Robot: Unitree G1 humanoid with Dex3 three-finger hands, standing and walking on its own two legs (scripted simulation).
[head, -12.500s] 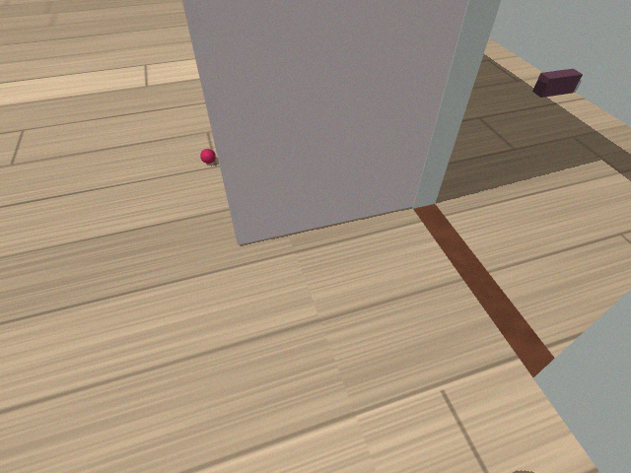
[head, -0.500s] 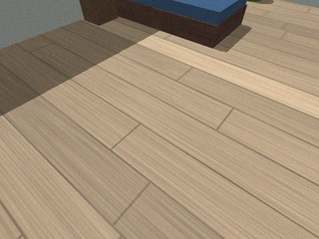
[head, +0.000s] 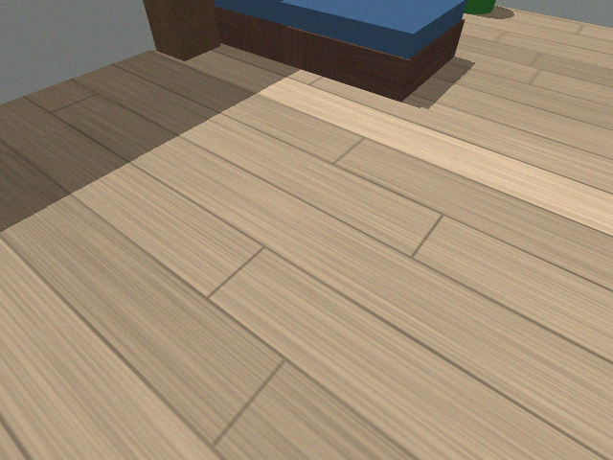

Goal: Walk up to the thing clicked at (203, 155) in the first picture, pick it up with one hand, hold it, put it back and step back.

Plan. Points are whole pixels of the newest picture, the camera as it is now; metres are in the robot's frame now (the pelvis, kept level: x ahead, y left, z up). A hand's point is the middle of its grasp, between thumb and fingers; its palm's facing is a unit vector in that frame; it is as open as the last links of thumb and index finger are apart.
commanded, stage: walk up
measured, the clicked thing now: out of the picture +0.22 -1.07 -0.74
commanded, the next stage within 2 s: none
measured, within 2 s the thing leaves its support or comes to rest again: neither
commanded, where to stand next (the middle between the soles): +1.22 +0.02 m, yaw +1 degrees
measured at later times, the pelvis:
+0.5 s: pelvis +0.17 -0.05 -0.01, yaw +4 degrees
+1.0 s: pelvis +0.44 -0.05 -0.03, yaw +4 degrees
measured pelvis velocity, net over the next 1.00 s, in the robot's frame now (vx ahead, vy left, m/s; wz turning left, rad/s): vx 0.44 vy -0.05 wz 0.06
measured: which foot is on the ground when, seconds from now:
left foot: down 0.00-0.16, up 0.18-0.56, down 0.58-0.98, up 1.00-1.00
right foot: up 0.00-0.12, down 0.14-0.62, up 0.64-0.94, down 0.96-1.00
